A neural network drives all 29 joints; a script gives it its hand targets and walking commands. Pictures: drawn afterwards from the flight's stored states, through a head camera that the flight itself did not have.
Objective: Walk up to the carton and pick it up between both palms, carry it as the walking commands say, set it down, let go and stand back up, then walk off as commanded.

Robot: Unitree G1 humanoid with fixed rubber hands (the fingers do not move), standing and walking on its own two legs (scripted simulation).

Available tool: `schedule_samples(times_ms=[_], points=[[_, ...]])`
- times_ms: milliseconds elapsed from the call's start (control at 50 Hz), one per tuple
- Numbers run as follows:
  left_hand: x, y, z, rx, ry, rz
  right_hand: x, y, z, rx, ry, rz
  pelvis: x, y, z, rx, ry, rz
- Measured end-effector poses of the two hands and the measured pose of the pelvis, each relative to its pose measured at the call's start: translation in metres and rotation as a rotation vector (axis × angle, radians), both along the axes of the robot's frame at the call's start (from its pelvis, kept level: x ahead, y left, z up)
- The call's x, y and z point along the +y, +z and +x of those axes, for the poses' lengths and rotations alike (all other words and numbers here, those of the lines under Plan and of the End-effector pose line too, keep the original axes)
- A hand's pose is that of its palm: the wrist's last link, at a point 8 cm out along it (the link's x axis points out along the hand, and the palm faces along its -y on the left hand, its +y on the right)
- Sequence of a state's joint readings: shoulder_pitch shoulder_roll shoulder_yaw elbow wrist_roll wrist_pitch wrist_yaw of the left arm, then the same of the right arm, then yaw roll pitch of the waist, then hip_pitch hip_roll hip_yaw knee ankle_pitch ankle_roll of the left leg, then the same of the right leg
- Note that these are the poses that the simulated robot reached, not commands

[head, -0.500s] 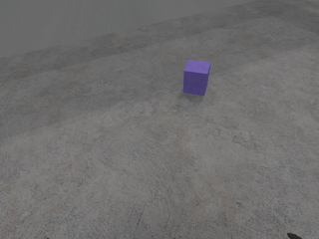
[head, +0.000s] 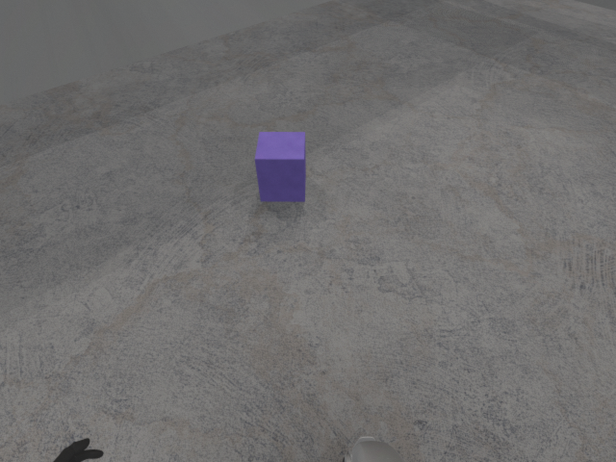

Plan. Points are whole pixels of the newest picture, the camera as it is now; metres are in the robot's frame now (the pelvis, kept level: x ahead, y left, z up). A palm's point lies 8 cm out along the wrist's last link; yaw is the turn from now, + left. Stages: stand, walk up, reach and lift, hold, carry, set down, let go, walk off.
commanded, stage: walk up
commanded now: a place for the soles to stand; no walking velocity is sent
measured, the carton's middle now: (282, 167) +1.43 +0.00 -0.64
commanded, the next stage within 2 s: none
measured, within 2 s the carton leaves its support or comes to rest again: neither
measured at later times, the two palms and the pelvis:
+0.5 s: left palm (80, 397) +0.27 +0.34 -0.12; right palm (486, 304) +0.35 -0.32 -0.09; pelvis +0.24 +0.00 -0.02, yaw +0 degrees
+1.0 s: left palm (102, 270) +0.48 +0.34 -0.08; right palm (445, 230) +0.54 -0.32 -0.11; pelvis +0.45 +0.00 -0.01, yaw +1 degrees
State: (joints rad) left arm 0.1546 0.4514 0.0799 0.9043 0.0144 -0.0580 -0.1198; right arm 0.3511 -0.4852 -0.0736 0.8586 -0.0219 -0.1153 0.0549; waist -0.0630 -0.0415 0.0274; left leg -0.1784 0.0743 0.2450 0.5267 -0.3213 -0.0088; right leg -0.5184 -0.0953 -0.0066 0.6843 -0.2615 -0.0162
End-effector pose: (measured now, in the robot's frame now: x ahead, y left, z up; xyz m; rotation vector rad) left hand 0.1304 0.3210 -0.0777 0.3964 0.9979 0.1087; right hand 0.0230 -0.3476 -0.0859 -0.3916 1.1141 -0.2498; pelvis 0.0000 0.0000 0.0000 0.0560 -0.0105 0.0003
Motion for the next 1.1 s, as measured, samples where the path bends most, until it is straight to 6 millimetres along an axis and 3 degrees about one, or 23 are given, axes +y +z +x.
schedule_samples(times_ms=[80, 140, 200, 300, 380, 460, 520, 620, 720, 780, 940, 1040, 1100], points=[[-0.012, 0.012, 0.067, -0.061, -0.021, 0.042, -0.012, -0.022, 0.026, 0.049, -0.037, 0.037, -0.014, -0.007, 0.043, -0.006, -0.009, -0.031], [-0.017, 0.019, 0.096, -0.122, -0.001, 0.061, -0.011, -0.030, 0.062, 0.065, -0.023, 0.061, -0.021, -0.008, 0.069, -0.015, -0.019, -0.039], [-0.018, 0.023, 0.106, -0.110, 0.035, 0.069, -0.006, -0.030, 0.109, 0.035, 0.004, 0.079, -0.023, -0.003, 0.096, -0.018, -0.018, -0.054], [-0.010, 0.014, 0.106, -0.025, 0.078, 0.070, 0.005, -0.023, 0.187, -0.008, 0.069, 0.096, -0.020, 0.001, 0.141, -0.012, -0.009, -0.063], [0.002, -0.004, 0.107, 0.053, 0.125, 0.048, 0.017, -0.014, 0.251, -0.043, 0.112, 0.085, -0.011, -0.003, 0.182, -0.012, 0.004, -0.072], [0.016, -0.031, 0.124, 0.122, 0.143, 0.030, 0.024, -0.008, 0.312, -0.113, 0.138, 0.033, 0.002, -0.016, 0.225, -0.011, 0.002, -0.057], [0.013, -0.040, 0.153, 0.158, 0.124, 0.021, 0.023, 0.001, 0.336, -0.166, 0.099, 0.016, 0.004, -0.016, 0.248, -0.016, -0.013, -0.031], [-0.003, -0.034, 0.224, 0.123, 0.053, -0.007, 0.012, 0.005, 0.345, -0.123, 0.043, 0.004, 0.001, -0.008, 0.285, -0.005, -0.042, -0.013], [-0.015, -0.020, 0.293, 0.055, -0.002, 0.025, -0.008, -0.013, 0.352, -0.056, -0.012, 0.023, -0.011, -0.012, 0.326, -0.008, -0.047, -0.031], [-0.011, -0.013, 0.318, -0.001, 0.029, 0.061, -0.010, -0.026, 0.371, 0.000, -0.026, 0.037, -0.017, -0.016, 0.352, -0.008, -0.033, -0.054], [0.012, 0.003, 0.345, 0.034, 0.120, 0.106, 0.014, -0.027, 0.469, 0.004, 0.058, 0.091, -0.012, -0.005, 0.419, -0.016, 0.005, -0.075], [0.030, -0.015, 0.363, 0.107, 0.156, 0.088, 0.033, -0.020, 0.547, -0.059, 0.113, 0.079, 0.004, -0.012, 0.467, -0.017, 0.019, -0.065], [0.033, -0.031, 0.386, 0.146, 0.152, 0.072, 0.036, -0.019, 0.581, -0.124, 0.111, 0.043, 0.014, -0.021, 0.490, -0.023, 0.008, -0.039]])
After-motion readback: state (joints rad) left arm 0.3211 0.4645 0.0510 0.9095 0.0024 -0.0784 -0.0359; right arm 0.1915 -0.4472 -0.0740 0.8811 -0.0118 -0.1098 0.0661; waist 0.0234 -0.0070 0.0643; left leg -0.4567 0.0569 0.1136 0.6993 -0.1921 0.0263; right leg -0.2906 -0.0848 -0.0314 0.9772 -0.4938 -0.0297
